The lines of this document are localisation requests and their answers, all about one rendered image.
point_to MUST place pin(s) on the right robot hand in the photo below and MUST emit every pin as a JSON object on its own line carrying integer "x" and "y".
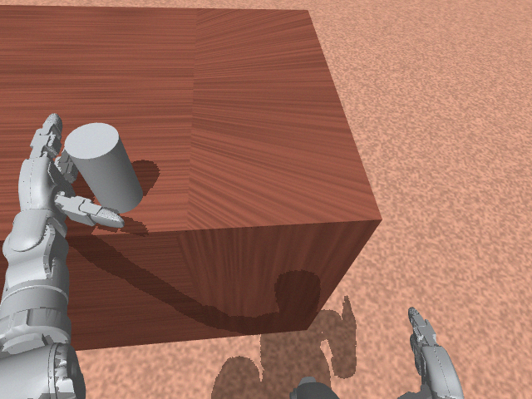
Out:
{"x": 439, "y": 379}

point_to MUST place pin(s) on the can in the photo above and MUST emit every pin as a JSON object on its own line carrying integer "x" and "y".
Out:
{"x": 98, "y": 153}

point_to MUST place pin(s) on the left robot hand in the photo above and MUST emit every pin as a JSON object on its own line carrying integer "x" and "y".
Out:
{"x": 45, "y": 184}

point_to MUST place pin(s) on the left robot arm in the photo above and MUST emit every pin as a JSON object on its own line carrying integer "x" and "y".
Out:
{"x": 36, "y": 358}

